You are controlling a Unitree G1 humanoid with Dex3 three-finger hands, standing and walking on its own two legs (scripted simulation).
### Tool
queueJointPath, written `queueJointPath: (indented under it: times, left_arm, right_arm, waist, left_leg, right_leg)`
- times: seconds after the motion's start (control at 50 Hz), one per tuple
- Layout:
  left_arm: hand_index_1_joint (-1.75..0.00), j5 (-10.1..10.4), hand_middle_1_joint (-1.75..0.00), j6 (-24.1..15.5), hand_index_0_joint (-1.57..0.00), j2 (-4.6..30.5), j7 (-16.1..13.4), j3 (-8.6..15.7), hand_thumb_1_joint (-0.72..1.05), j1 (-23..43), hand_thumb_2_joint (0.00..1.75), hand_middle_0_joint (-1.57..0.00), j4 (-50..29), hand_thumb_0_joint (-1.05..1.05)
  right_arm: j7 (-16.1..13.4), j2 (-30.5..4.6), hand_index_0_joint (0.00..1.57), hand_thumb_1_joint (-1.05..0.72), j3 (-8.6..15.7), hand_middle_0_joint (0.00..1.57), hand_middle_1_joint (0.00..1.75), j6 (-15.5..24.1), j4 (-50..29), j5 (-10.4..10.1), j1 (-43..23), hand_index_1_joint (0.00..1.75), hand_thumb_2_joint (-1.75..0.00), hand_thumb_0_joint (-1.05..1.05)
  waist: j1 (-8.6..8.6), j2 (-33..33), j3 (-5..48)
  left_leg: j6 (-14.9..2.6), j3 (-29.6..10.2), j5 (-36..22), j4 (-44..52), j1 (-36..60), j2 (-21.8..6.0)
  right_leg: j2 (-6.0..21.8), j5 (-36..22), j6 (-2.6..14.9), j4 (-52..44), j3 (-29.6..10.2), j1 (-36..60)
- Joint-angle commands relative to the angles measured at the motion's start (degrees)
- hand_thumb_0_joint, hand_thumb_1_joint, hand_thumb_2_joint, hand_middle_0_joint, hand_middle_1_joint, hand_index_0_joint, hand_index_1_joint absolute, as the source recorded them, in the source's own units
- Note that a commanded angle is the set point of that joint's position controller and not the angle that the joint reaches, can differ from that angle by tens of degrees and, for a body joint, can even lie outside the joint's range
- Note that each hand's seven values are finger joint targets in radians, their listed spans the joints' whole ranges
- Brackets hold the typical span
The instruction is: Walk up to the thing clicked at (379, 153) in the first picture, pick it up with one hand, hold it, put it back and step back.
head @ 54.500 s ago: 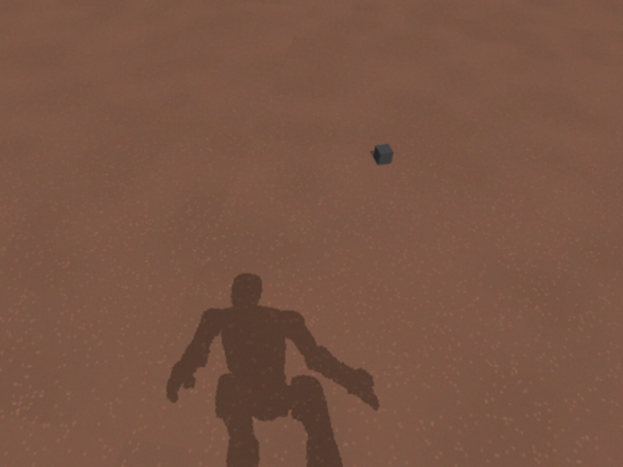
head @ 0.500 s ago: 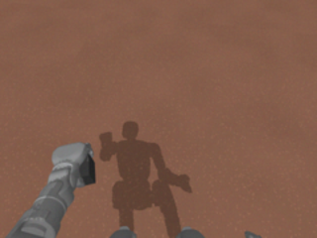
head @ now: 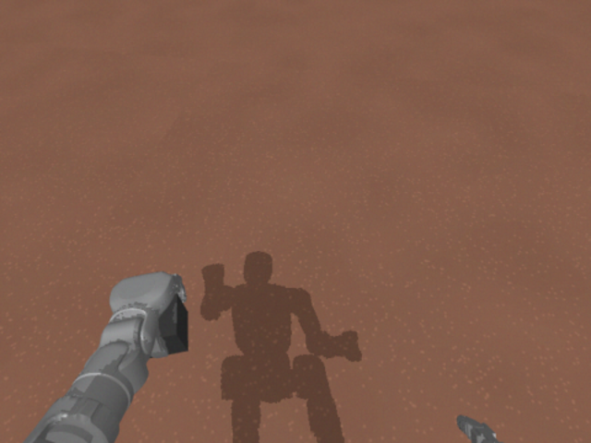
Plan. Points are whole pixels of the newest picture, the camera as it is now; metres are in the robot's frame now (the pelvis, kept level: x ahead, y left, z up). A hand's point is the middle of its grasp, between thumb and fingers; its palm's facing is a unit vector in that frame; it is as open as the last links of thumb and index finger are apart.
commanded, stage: hold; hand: left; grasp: from above
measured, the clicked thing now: (160, 326) +0.32 +0.22 -0.09
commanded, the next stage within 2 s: crouch in 1.58 s
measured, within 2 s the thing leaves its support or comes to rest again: neither
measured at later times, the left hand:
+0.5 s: hand (151, 329) +0.29 +0.21 -0.03, palm faces -0.43 -0.10 -0.90, open 9.9 cm
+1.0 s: hand (146, 334) +0.28 +0.21 -0.01, palm faces -0.42 -0.10 -0.90, open 9.9 cm
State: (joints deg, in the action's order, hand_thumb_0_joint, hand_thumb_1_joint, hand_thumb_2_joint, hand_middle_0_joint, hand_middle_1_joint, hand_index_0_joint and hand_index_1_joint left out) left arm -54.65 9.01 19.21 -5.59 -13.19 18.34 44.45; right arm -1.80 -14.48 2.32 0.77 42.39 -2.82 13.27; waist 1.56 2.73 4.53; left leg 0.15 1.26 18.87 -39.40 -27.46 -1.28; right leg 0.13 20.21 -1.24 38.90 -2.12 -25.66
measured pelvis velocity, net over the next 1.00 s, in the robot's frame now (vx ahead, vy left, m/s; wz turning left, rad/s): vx -0.02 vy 0.00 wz -0.01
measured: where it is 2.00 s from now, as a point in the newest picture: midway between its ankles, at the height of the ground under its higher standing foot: outside the picture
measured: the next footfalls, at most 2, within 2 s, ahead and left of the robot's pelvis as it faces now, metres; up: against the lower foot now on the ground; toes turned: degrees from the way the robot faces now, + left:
none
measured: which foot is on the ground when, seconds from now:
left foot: down 0.00-1.00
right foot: down 0.00-1.00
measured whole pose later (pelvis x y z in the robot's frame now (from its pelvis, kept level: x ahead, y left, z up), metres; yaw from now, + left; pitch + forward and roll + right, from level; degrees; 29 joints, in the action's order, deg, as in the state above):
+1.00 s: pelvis -0.02 +0.00 +0.02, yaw +0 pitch +1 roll +0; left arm -54.1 9.2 21.0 3.3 -14.8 13.0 31.2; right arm -2.7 -14.4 0.5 -0.8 39.5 -3.8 10.1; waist -0.9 3.5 1.2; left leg 0.4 1.9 13.2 -29.6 -17.5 -1.2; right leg 0.2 15.2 -0.9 30.8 -2.7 -16.7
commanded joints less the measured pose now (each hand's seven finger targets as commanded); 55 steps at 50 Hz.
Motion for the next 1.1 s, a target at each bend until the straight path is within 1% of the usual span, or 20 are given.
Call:
queueJointPath:
  times: [0.0, 0.06, 0.08, 0.14, 0.2, 0.24, 0.26, 0.28, 0.38, 0.48, 0.54, 0.56, 0.58, 0.68, 0.76, 0.78, 0.84, 1.0, 1.04, 1.08]
  left_arm:
    - [-0.56, -0.84, -0.56, -0.13, -0.98, 11.18, -0.41, 3.97, 0.58, 16.19, 0.72, -0.98, -10.89, 0.0]
    - [-0.57, -0.81, -0.58, -0.38, -0.99, 12.23, 0.19, 4.45, 0.6, 17.18, 0.72, -0.98, -14.52, 0.0]
    - [-0.57, -0.86, -0.57, -0.25, -1.0, 10.83, 0.44, 3.73, 0.6, 15.49, 0.72, -0.99, -13.35, 0.0]
    - [-0.58, -1.52, -0.59, -0.46, -0.99, 12.58, 0.42, 4.74, 0.6, 17.7, 0.73, -0.98, -16.25, 0.0]
    - [-0.59, -1.6, -0.61, -0.12, -1.0, 11.2, 0.32, 3.98, 0.62, 16.63, 0.73, -0.99, -15.04, 0.0]
    - [-0.59, -1.53, -0.61, -0.32, -1.01, 11.91, 0.57, 4.11, 0.63, 18.5, 0.72, -0.98, -17.45, 0.0]
    - [-0.59, -1.27, -0.61, -0.07, -1.01, 12.27, 0.85, 4.64, 0.64, 16.58, 0.72, -0.99, -15.91, 0.0]
    - [-0.59, -0.92, -0.6, -0.03, -1.01, 11.38, 1.32, 3.7, 0.63, 16.46, 0.73, -0.99, -17.18, 0.0]
    - [-0.6, -0.61, -0.62, 0.65, -1.02, 11.25, 3.08, 3.28, 0.65, 15.17, 0.74, -1.0, -18.79, 0.0]
    - [-0.58, -0.67, -0.6, 0.23, -1.02, 12.23, 4.63, 3.73, 0.64, 14.5, 0.72, -1.01, -20.46, 0.0]
    - [-0.59, -1.03, -0.6, -0.14, -1.03, 12.19, 4.79, 3.97, 0.65, 13.74, 0.73, -1.02, -20.4, 0.0]
    - [-0.6, -0.97, -0.61, -0.49, -1.03, 12.63, 4.81, 4.01, 0.66, 16.0, 0.73, -1.01, -23.23, 0.0]
    - [-0.59, -1.25, -0.61, -0.38, -1.03, 13.42, 4.54, 4.86, 0.66, 15.43, 0.73, -1.01, -21.46, 0.0]
    - [-0.59, -0.51, -0.62, -0.51, -1.02, 12.21, 4.39, 4.3, 0.65, 14.66, 0.72, -1.0, -21.46, 0.0]
    - [-0.58, -0.54, -0.6, -0.38, -1.02, 12.94, 4.92, 4.45, 0.64, 15.01, 0.72, -1.0, -24.18, 0.0]
    - [-0.59, -0.74, -0.59, -0.09, -1.01, 12.77, 5.1, 4.59, 0.63, 12.62, 0.74, -1.01, -21.77, 0.0]
    - [-0.6, -0.64, -0.61, -0.3, -1.02, 13.36, 5.65, 4.59, 0.64, 14.44, 0.75, -1.01, -24.77, 0.0]
    - [-0.6, -0.13, -0.61, -0.1, -1.02, 12.37, 6.77, 4.01, 0.64, 12.9, 0.75, -1.01, -23.53, 0.0]
    - [-0.6, -0.76, -0.61, -0.28, -0.99, 14.15, 6.73, 5.5, 0.61, 13.68, 0.74, -0.98, -24.25, 0.0]
    - [-0.61, -0.58, -0.63, -0.69, -1.01, 13.32, 6.98, 4.23, 0.63, 14.69, 0.75, -0.99, -25.24, 0.0]
  right_arm:
    - [-0.23, -7.77, 0.2, -0.89, 2.15, 0.2, 0.3, 1.57, -7.48, -0.2, -1.75, 0.3, -0.89, 0.0]
    - [-0.21, -7.92, 0.2, -0.89, 2.15, 0.2, 0.3, 1.36, -8.14, -0.24, -1.92, 0.3, -0.89, 0.0]
    - [-0.15, -7.68, 0.2, -0.89, 2.1, 0.2, 0.3, 1.27, -8.25, -0.29, -2.04, 0.3, -0.89, 0.0]
    - [-0.13, -7.83, 0.2, -0.9, 2.08, 0.2, 0.3, 1.01, -8.22, -0.24, -2.15, 0.3, -0.89, 0.0]
    - [-0.14, -7.52, 0.2, -0.89, 1.78, 0.2, 0.3, 0.84, -8.43, -0.27, -2.93, 0.3, -0.89, 0.0]
    - [-0.15, -7.45, 0.2, -0.89, 1.74, 0.2, 0.3, 0.8, -8.85, -0.35, -3.59, 0.3, -0.89, 0.0]
    - [-0.15, -7.55, 0.2, -0.89, 1.62, 0.2, 0.3, 0.76, -8.86, -0.34, -3.7, 0.3, -0.89, 0.0]
    - [-0.12, -7.39, 0.2, -0.9, 1.57, 0.2, 0.3, 0.75, -9.16, -0.44, -4.28, 0.3, -0.9, 0.0]
    - [-0.14, -7.3, 0.2, -0.89, 1.31, 0.2, 0.3, 0.57, -10.15, -0.49, -5.33, 0.3, -0.9, 0.0]
    - [-0.49, -7.14, 0.2, -0.9, 0.94, 0.2, 0.3, 0.63, -10.61, -0.71, -6.27, 0.3, -0.9, 0.0]
    - [-0.66, -7.17, 0.2, -0.9, 1.0, 0.2, 0.3, 0.64, -10.59, -0.7, -6.29, 0.3, -0.9, 0.0]
    - [-0.69, -7.11, 0.2, -0.9, 0.95, 0.2, 0.3, 0.68, -10.78, -0.69, -6.28, 0.3, -0.9, 0.0]
    - [-0.77, -7.18, 0.2, -0.9, 0.88, 0.2, 0.3, 0.6, -10.74, -0.77, -6.78, 0.3, -0.9, 0.0]
    - [-0.72, -6.89, 0.2, -0.89, 0.61, 0.2, 0.3, 0.82, -11.04, -0.83, -8.1, 0.3, -0.9, 0.0]
    - [-0.67, -6.94, 0.2, -0.9, 0.68, 0.2, 0.3, 0.88, -11.33, -0.87, -8.34, 0.3, -0.9, 0.0]
    - [-0.69, -6.94, 0.2, -0.9, 0.69, 0.2, 0.3, 0.76, -11.11, -0.85, -8.52, 0.3, -0.9, 0.0]
    - [-0.85, -6.94, 0.2, -0.9, 0.62, 0.2, 0.3, 0.85, -11.26, -0.91, -8.51, 0.3, -0.9, 0.0]
    - [-1.05, -6.54, 0.2, -0.9, 0.06, 0.2, 0.3, 1.03, -11.76, -1.09, -9.78, 0.3, -0.9, 0.0]
    - [-1.07, -6.65, 0.2, -0.9, 0.2, 0.2, 0.3, 0.99, -11.57, -1.1, -9.18, 0.3, -0.9, 0.0]
    - [-1.08, -6.63, 0.2, -0.9, 0.22, 0.2, 0.3, 1.07, -11.49, -1.02, -9.18, 0.3, -0.9, 0.0]
  waist:
    - [-0.22, -2.94, 13.7]
    - [-0.62, -1.75, 14.95]
    - [-0.39, -2.61, 14.4]
    - [-0.86, -1.23, 15.7]
    - [-0.58, -1.85, 13.5]
    - [-0.51, -1.66, 13.12]
    - [-0.9, -2.0, 12.06]
    - [-1.03, -1.83, 12.01]
    - [-1.29, -2.9, 11.61]
    - [-1.71, -2.0, 11.64]
    - [-1.5, -2.13, 11.72]
    - [-1.6, -1.51, 12.27]
    - [-1.93, -1.06, 11.37]
    - [-1.98, -2.05, 8.95]
    - [-2.13, -1.35, 10.9]
    - [-2.34, -1.92, 10.43]
    - [-2.13, -2.58, 11.29]
    - [-2.21, -3.16, 7.89]
    - [-2.67, -1.83, 9.4]
    - [-2.3, -1.84, 10.43]
  left_leg:
    - [-0.42, -0.59, -16.93, 5.06, 10.62, 1.93]
    - [-0.44, -0.31, -18.37, 5.69, 12.5, 1.9]
    - [-0.59, -0.31, -19.24, 5.72, 12.67, 1.73]
    - [-0.49, -0.22, -21.12, 6.18, 14.27, 1.72]
    - [-0.54, -0.16, -19.61, 7.01, 14.19, 1.8]
    - [-0.62, -0.06, -17.21, 7.55, 14.1, 1.92]
    - [-0.71, 0.16, -16.24, 7.89, 13.6, 2.02]
    - [-0.64, 0.11, -15.88, 8.39, 13.99, 1.92]
    - [-0.94, 0.18, -15.15, 9.23, 14.26, 1.93]
    - [-0.87, 0.25, -13.67, 10.53, 15.18, 1.87]
    - [-0.82, 0.16, -14.89, 10.76, 16.13, 1.62]
    - [-0.77, 0.1, -15.29, 10.76, 16.34, 1.56]
    - [-0.69, 0.31, -14.83, 11.24, 16.3, 1.72]
    - [-0.71, 0.37, -11.22, 12.14, 15.8, 1.84]
    - [-0.87, 0.57, -12.08, 12.44, 17.19, 1.78]
    - [-0.82, 0.53, -13.34, 12.49, 17.31, 1.71]
    - [-1.09, 0.61, -13.49, 12.38, 17.83, 1.83]
    - [-1.04, 0.49, -10.81, 14.02, 17.09, 1.77]
    - [-1.02, 0.7, -12.0, 13.82, 17.74, 1.83]
    - [-0.97, 0.56, -13.7, 13.72, 18.73, 1.71]
  right_leg:
    - [-2.35, -17.15, 1.23, -6.12, 0.64, 6.06]
    - [-2.32, -18.33, 1.31, -6.45, 0.71, 7.24]
    - [-2.43, -19.22, 1.28, -6.32, 0.85, 7.2]
    - [-2.39, -20.69, 1.33, -6.57, 0.89, 8.36]
    - [-2.31, -19.47, 1.27, -7.72, 0.77, 7.76]
    - [-2.2, -17.57, 1.2, -8.56, 0.42, 7.64]
    - [-2.04, -16.48, 1.17, -9.09, 0.49, 7.94]
    - [-2.08, -15.92, 1.29, -9.17, 0.55, 8.04]
    - [-2.03, -15.11, 1.15, -10.24, 0.64, 8.68]
    - [-2.1, -13.12, 1.41, -10.97, 0.46, 9.31]
    - [-2.34, -13.89, 1.56, -10.79, 0.6, 9.41]
    - [-2.33, -14.32, 1.55, -10.78, 0.51, 9.54]
    - [-2.3, -13.7, 1.66, -11.24, 0.69, 9.6]
    - [-2.14, -9.86, 1.54, -12.8, 0.45, 8.59]
    - [-1.94, -11.05, 1.46, -12.85, 0.41, 9.91]
    - [-2.04, -11.94, 1.43, -12.73, 0.7, 10.19]
    - [-1.95, -12.48, 1.21, -13.2, 0.53, 10.56]
    - [-1.95, -9.59, 1.38, -14.56, 0.61, 9.67]
    - [-1.88, -10.71, 1.5, -14.25, 0.57, 10.47]
    - [-2.03, -12.38, 1.52, -13.87, 0.71, 10.95]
